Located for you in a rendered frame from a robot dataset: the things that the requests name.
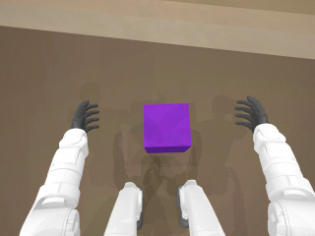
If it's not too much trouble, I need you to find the right robot upper arm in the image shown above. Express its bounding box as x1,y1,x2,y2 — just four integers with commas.
268,199,315,236

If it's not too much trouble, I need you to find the left robot thigh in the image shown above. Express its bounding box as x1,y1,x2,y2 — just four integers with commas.
103,187,143,236

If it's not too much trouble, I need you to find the carton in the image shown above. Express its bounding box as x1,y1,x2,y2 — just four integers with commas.
144,103,192,153

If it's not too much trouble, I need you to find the left robot upper arm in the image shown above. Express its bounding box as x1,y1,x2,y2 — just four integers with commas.
22,207,81,236

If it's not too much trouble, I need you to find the right robot forearm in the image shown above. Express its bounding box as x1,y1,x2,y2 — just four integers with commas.
253,123,315,203

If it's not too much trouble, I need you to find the left robot forearm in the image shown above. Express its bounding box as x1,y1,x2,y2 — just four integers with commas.
19,128,89,236

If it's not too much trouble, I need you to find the right robot hand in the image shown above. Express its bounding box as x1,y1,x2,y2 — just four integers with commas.
234,95,270,134

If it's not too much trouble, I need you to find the left robot hand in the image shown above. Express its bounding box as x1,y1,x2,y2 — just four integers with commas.
70,100,99,133

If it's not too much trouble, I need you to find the robot right shin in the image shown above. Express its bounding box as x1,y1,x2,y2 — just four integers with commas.
182,180,202,219

